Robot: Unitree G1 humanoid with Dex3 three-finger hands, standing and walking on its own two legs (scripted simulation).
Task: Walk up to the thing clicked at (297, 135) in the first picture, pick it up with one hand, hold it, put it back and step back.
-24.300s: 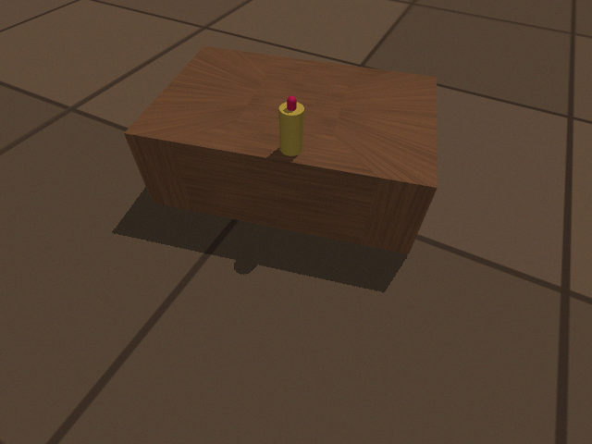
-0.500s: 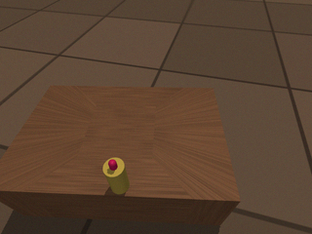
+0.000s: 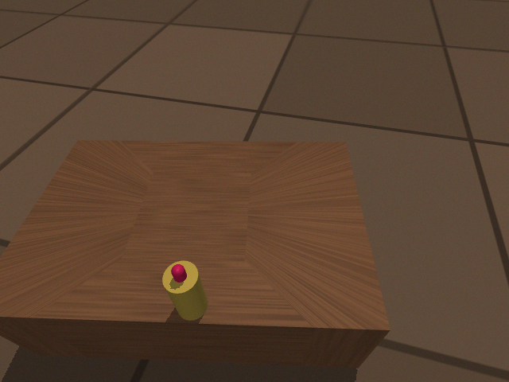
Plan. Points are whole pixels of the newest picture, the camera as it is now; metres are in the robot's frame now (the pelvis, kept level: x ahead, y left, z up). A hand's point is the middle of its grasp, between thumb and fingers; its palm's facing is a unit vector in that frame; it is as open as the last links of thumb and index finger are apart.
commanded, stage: home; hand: left
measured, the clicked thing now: (185, 288) +0.40 +0.20 -0.29
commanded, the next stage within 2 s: stand in 0.04 s
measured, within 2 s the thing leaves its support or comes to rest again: neither
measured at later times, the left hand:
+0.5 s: hand out of the picture +0.07 +0.24 -0.15, palm faces +0.01 -0.94 -0.35, open 11.7 cm
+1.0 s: hand out of the picture +0.08 +0.24 -0.15, palm faces -0.01 -0.93 -0.36, open 7.4 cm
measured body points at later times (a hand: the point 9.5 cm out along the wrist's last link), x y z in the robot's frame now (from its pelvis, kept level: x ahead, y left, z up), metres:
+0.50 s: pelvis +0.00 -0.01 +0.00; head +0.01 -0.02 +0.45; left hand +0.07 +0.29 -0.13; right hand +0.07 -0.31 -0.14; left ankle -0.02 +0.13 -0.75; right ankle +0.03 -0.11 -0.75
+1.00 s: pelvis +0.00 -0.01 +0.00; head +0.01 -0.02 +0.45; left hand +0.08 +0.29 -0.13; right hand +0.06 -0.31 -0.14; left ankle -0.02 +0.13 -0.75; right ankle +0.03 -0.11 -0.75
